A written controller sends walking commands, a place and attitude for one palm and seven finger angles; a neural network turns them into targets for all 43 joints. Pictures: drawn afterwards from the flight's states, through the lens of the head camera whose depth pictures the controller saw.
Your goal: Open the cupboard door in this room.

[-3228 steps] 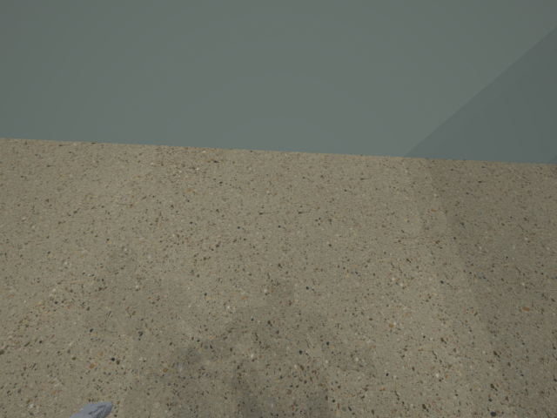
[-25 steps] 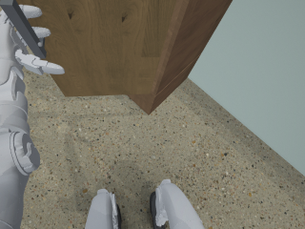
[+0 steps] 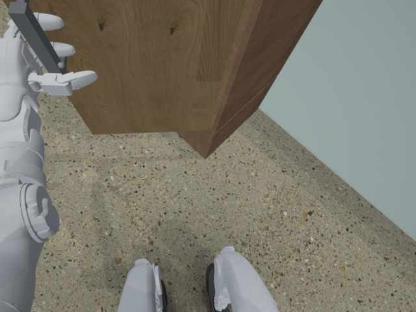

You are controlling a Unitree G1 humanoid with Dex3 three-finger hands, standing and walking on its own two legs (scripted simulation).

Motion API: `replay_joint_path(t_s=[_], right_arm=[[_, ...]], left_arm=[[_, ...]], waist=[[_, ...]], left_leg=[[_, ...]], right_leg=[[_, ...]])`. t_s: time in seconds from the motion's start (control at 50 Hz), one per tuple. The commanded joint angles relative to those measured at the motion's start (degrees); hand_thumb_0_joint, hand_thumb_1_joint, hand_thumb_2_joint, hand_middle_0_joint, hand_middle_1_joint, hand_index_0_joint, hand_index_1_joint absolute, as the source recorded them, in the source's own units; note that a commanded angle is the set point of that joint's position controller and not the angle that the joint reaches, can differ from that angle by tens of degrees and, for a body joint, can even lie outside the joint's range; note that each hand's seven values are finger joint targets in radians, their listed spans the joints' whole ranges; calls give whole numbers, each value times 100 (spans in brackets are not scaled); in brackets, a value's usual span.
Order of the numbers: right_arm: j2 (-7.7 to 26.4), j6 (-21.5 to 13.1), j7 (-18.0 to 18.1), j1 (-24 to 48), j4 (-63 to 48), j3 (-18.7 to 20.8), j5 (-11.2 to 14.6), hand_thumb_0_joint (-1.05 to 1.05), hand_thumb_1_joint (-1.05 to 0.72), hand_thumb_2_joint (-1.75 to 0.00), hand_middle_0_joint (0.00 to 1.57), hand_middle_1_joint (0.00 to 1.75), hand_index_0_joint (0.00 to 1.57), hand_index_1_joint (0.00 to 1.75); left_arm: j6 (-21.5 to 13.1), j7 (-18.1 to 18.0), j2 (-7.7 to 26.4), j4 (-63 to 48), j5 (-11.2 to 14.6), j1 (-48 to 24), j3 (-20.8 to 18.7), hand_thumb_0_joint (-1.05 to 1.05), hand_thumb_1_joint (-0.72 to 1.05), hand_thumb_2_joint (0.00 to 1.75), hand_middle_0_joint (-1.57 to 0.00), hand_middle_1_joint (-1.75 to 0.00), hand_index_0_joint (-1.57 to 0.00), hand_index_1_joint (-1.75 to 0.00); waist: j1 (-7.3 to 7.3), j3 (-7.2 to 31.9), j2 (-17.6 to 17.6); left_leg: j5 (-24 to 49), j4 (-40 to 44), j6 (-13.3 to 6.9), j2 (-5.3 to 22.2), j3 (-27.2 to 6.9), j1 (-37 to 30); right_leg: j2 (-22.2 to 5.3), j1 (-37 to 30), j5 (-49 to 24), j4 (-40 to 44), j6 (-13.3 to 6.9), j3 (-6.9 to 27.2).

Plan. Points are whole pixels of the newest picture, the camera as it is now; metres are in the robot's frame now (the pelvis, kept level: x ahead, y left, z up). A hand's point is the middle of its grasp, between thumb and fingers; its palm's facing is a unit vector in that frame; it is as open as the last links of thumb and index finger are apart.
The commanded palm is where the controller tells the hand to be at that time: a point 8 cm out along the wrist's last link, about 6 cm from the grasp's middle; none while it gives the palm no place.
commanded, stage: close the thumb around the handle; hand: left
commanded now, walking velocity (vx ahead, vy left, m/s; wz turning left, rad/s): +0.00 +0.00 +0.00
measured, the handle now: (45, 40) +0.59 +0.22 +0.06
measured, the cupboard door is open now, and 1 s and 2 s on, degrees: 49 69 96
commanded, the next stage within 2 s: pull the door open along its arc in 0.38 s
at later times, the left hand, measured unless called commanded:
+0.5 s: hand (60, 66) +0.54 +0.20 +0.06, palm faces +0.01 -1.00 -0.03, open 5.5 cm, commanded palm +0.52 +0.23 +0.06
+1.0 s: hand (76, 125) +0.43 +0.17 +0.06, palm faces +0.12 -0.99 +0.06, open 5.9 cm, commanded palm +0.36 +0.23 +0.06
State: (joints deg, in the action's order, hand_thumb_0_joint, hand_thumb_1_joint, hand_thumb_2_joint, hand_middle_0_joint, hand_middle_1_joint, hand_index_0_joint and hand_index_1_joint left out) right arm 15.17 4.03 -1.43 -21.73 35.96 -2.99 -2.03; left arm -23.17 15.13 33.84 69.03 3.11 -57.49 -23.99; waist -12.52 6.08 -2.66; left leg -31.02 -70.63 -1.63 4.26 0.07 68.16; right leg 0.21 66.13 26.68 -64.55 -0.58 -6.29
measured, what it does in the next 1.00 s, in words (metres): stands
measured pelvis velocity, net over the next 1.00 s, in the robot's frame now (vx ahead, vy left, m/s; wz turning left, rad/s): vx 0.02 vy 0.00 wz -0.01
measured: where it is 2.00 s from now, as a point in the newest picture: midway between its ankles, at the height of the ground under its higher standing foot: (189, 310)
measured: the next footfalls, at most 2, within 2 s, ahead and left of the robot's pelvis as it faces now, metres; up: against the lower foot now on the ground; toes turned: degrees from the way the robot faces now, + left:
none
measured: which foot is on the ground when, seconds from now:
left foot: down 0.00-1.00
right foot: down 0.00-1.00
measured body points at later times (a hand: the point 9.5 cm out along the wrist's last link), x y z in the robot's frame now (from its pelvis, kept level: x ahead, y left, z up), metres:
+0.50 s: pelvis +0.00 +0.00 +0.00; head +0.17 +0.03 +0.42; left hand +0.53 +0.25 +0.06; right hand -0.01 -0.26 -0.10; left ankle +0.01 +0.10 -0.63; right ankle +0.03 -0.12 -0.63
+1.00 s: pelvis +0.02 +0.00 +0.03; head +0.13 +0.01 +0.46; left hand +0.41 +0.22 +0.06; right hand +0.09 -0.25 -0.09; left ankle +0.01 +0.10 -0.63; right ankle +0.03 -0.12 -0.63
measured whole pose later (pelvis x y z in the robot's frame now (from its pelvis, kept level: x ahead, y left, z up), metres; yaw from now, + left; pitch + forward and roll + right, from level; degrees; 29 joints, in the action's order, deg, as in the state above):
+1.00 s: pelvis +0.02 +0.00 +0.03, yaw +0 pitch +23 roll -3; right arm 14.0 3.4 -3.4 -19.4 31.4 0.3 -0.2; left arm -24.3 3.5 11.9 34.5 10.5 -21.1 -15.8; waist -6.1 9.3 -1.9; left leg -30.1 -62.5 -1.7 3.7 3.3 55.2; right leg 0.1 55.3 26.1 -58.7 0.0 -3.0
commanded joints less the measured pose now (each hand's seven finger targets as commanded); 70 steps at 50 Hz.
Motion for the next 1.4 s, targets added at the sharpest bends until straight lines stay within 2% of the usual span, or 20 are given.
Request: replay_joint_path(t_s=[0.0,0.08,0.1,0.16,0.2,0.26,0.3,0.46,0.48,0.62,0.7,0.86,0.88,0.92,1.02,1.08,1.12,1.16,1.22,1.38], right_arm=[[1125,-3,78,-1237,-91,403,-10,0,-90,-90,20,30,20,30],[1125,-4,98,-1220,-82,384,-6,0,-90,-90,20,30,20,30],[1148,1,102,-1242,-104,388,-13,0,-90,-90,20,30,20,30],[1126,-4,92,-1233,-100,400,-7,0,-90,-90,20,30,20,30],[1133,-2,102,-1225,-97,394,-1,0,-90,-90,20,30,20,30],[1131,-6,89,-1232,-90,417,-13,0,-90,-90,20,30,20,30],[1130,-3,90,-1212,-90,424,-5,0,-90,-90,20,30,20,30],[1130,-22,102,-1202,-42,414,-12,0,-90,-90,20,30,20,30],[1177,1,120,-1237,-60,401,-9,0,-90,-90,20,30,20,30],[1094,18,73,-1077,-334,433,61,0,-90,-90,20,30,20,30],[1039,41,49,-912,-524,476,149,0,-90,-90,20,30,20,30],[897,-43,-53,-463,-904,607,277,0,-90,-90,20,30,20,30],[716,-122,-64,-300,-1000,626,241,0,-90,-90,20,30,20,30],[653,-249,-164,-169,-1000,625,202,0,-90,-90,20,30,20,30],[514,-237,-232,179,-1028,621,-30,0,-90,-90,20,30,20,30],[379,-197,-228,397,-1067,612,-135,0,-90,-90,20,30,20,30],[345,-201,-171,527,-1055,621,-178,0,-90,-90,20,30,20,30],[284,-224,-122,661,-1042,629,-189,0,-90,-90,20,30,20,30],[238,-285,-57,812,-1038,611,-195,0,-90,-90,20,30,20,30],[92,-521,-46,1136,-1018,573,-200,0,-90,-90,20,30,20,30]], left_arm=[[-442,77,1196,-1360,85,-2574,-10,0,45,71,-37,-130,-37,-130],[-435,91,1224,-1223,94,-2691,-5,0,68,80,-38,-133,-38,-133],[-436,89,1433,-1226,89,-2529,-190,0,73,83,-39,-133,-39,-133],[-469,124,1310,-1288,107,-2470,-113,0,90,90,-40,-135,-40,-135],[-432,120,1277,-1279,122,-2543,-72,0,90,90,-40,-135,-40,-135],[-492,102,1228,-1453,130,-2489,-67,0,90,90,-40,-135,-40,-135],[-472,90,1157,-1387,145,-2417,-36,0,90,90,-40,-135,-40,-135],[-528,64,1133,-1344,106,-2598,44,0,90,90,-40,-135,-40,-135],[-519,53,1625,-1207,64,-2403,-337,0,90,90,-40,-135,-40,-135],[-540,225,1291,-1682,279,-1292,-302,0,90,90,-40,-135,-40,-135],[-459,263,946,-2067,458,-319,-192,0,90,90,-40,-135,-40,-135],[-442,136,-170,-3625,892,2138,276,0,90,90,-40,-135,-40,-135],[-443,-698,-412,-4071,1259,2418,-407,0,90,90,-40,-135,-40,-135],[-449,-1501,-1144,-4456,1077,3222,86,0,90,90,-40,-135,-40,-135],[-666,-3151,-1537,-5302,240,3747,337,0,90,90,-40,-135,-40,-135],[-698,-3843,-2241,-5479,-186,4060,910,0,90,90,-40,-135,-40,-135],[-729,-4093,-2404,-5569,-376,4072,1154,0,90,90,-40,-135,-40,-135],[-775,-4160,-2665,-5717,-527,4176,1498,0,90,90,-40,-135,-40,-135],[-796,-4163,-2863,-5791,-566,4320,1785,0,90,90,-40,-135,-40,-135],[-846,-4255,-3411,-6170,-570,4952,2463,0,90,90,-40,-135,-40,-135]], waist=[[-122,3321,-1095],[-192,3137,-1018],[-90,3261,-964],[-74,3374,-1100],[-137,3220,-950],[-55,3424,-1229],[-105,3282,-939],[-131,3237,-1145],[-10,3207,-976],[262,3467,-909],[441,3296,-483],[848,3006,-221],[1265,2935,-216],[1229,2671,-168],[1347,2324,116],[1356,2273,258],[1293,2302,543],[1297,2320,369],[1256,2165,649],[1287,2053,547]], left_leg=[[3050,675,36,-173,-524,-2939],[2836,670,13,-177,-511,-2757],[2890,677,19,-178,-506,-2738],[3106,650,47,-168,-517,-2927],[2946,664,20,-169,-505,-2781],[3251,684,72,-150,-561,-3170],[3081,690,40,-159,-518,-2959],[2990,699,58,-160,-536,-3030],[2963,703,50,-157,-530,-2869],[3267,803,35,-201,-399,-2932],[2965,1016,0,-271,-232,-2590],[3363,1361,35,-308,-56,-2824],[3332,1441,112,-306,6,-2691],[3425,1527,193,-271,2,-2730],[2886,1554,229,-324,69,-2432],[2722,1551,236,-359,80,-2473],[2469,1500,204,-376,63,-2446],[2369,1521,211,-394,95,-2528],[2065,1538,173,-423,81,-2495],[1734,1507,152,-505,131,-2404]], right_leg=[[288,-1218,-1988,587,-70,295],[285,-1191,-1878,599,-59,304],[288,-1345,-1939,577,-71,308],[280,-1253,-2034,552,-72,298],[281,-1276,-1979,577,-57,302],[280,-1134,-2002,568,-80,272],[287,-1261,-2017,609,-57,294],[275,-1085,-1864,604,-69,287],[285,-1255,-1881,582,-80,296],[294,-1779,-2341,581,-78,328],[281,-2383,-2507,723,-41,355],[217,-2898,-2880,870,-42,317],[211,-2971,-2792,898,-29,246],[201,-2860,-2658,854,-51,180],[117,-3082,-2603,711,-104,277],[59,-3136,-2562,714,-119,294],[56,-3180,-2470,782,-105,344],[16,-3209,-2479,808,-101,384],[8,-3273,-2320,959,-83,415],[-108,-3475,-2169,1186,-55,621]])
